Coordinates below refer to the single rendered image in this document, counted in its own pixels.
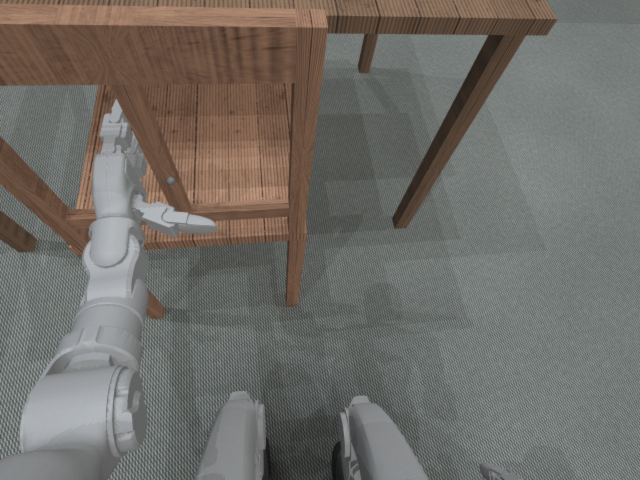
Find table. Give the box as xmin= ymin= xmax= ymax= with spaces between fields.
xmin=0 ymin=0 xmax=558 ymax=252

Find left robot forearm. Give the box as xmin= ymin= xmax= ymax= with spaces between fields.
xmin=19 ymin=216 xmax=150 ymax=453

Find right robot shin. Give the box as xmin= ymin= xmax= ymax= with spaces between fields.
xmin=341 ymin=396 xmax=370 ymax=480

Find left robot thigh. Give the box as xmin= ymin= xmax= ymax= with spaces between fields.
xmin=194 ymin=399 xmax=266 ymax=480

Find left robot hand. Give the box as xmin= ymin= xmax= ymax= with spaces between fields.
xmin=92 ymin=99 xmax=217 ymax=238

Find robot left upper arm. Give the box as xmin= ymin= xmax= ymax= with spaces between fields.
xmin=0 ymin=365 xmax=148 ymax=480

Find chair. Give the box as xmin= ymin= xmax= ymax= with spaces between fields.
xmin=0 ymin=4 xmax=328 ymax=319

